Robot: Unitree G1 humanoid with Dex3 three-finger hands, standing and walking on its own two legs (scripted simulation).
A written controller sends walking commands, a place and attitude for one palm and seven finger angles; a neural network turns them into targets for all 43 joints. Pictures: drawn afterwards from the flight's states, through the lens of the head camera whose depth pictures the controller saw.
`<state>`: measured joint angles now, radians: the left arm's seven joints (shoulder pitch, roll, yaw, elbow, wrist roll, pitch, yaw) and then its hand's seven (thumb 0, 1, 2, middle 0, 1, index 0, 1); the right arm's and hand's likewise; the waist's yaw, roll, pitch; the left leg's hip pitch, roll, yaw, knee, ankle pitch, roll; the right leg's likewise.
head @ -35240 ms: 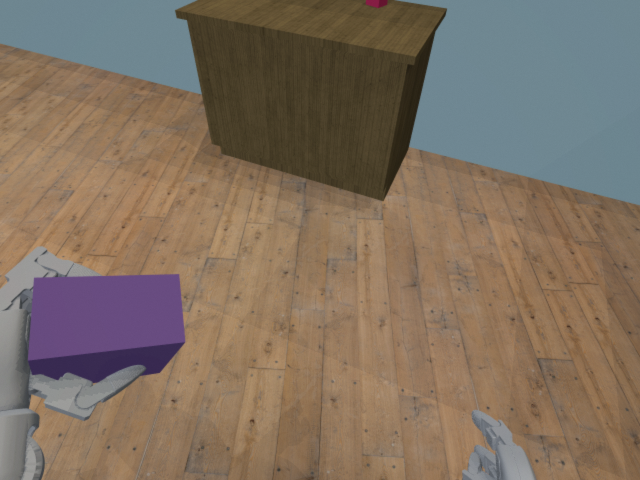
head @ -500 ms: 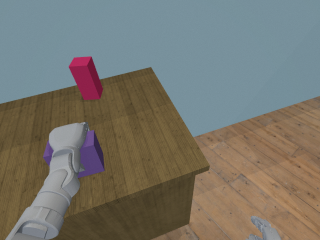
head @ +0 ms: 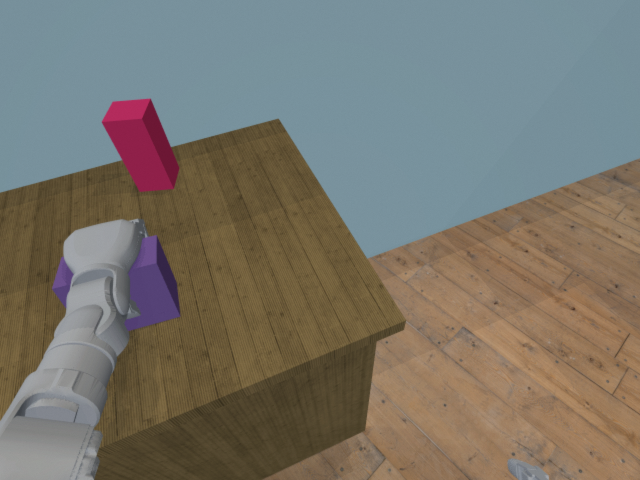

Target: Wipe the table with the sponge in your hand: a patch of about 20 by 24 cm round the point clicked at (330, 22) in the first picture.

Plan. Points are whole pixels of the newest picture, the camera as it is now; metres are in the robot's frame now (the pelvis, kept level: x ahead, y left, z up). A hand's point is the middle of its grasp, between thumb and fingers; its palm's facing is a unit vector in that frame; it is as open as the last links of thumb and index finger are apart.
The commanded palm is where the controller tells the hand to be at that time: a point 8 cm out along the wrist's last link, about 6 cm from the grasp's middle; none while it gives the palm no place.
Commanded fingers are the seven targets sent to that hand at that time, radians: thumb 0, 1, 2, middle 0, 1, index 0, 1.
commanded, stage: wipe forward along the middle lane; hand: left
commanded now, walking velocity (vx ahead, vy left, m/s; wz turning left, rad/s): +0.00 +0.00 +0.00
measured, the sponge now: (128, 296) +0.36 +0.31 +0.01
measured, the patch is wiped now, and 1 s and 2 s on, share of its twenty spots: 1.00 1.00 1.00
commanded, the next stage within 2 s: slide back across to the first lane in 0.36 s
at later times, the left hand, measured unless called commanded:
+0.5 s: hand (107, 249) +0.41 +0.34 +0.05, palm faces -0.11 +0.00 -0.99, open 10.6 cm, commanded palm +0.39 +0.34 +0.09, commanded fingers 0.00 0.10 1.30 -1.20 -1.60 -1.20 -1.60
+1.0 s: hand (76, 255) +0.39 +0.38 +0.06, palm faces -0.08 -0.04 -1.00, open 10.6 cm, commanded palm +0.36 +0.39 +0.10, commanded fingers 0.00 0.10 1.30 -1.20 -1.60 -1.20 -1.60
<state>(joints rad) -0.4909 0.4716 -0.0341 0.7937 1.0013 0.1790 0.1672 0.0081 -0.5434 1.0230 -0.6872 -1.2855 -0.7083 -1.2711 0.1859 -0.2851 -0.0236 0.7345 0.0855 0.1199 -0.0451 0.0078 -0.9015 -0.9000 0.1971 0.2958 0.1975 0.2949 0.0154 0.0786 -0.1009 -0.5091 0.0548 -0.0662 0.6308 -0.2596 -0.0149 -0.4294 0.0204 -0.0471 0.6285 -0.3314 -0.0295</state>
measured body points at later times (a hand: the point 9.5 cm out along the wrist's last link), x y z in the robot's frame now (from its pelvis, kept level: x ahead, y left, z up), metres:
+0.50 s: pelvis +0.00 +0.03 +0.00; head +0.04 +0.02 +0.45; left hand +0.41 +0.34 +0.11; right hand +0.09 -0.25 -0.13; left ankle +0.04 +0.16 -0.72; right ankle -0.01 -0.10 -0.72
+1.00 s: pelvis +0.02 +0.05 +0.01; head +0.05 +0.04 +0.45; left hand +0.39 +0.38 +0.11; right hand +0.13 -0.22 -0.11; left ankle +0.04 +0.16 -0.72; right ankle -0.01 -0.10 -0.72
